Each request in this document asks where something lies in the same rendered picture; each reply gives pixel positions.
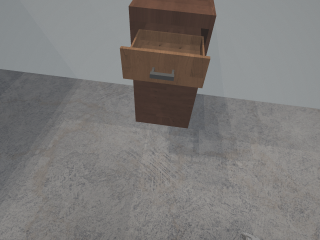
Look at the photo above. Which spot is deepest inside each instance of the drawer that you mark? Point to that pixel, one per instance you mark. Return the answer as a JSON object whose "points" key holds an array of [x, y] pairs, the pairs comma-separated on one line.
{"points": [[166, 51]]}

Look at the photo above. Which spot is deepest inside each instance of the cabinet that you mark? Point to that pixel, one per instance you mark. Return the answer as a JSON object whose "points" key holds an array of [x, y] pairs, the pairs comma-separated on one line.
{"points": [[160, 103]]}

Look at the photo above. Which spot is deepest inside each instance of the handle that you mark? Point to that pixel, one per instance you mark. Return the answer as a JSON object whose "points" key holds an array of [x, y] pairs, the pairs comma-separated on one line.
{"points": [[161, 76]]}

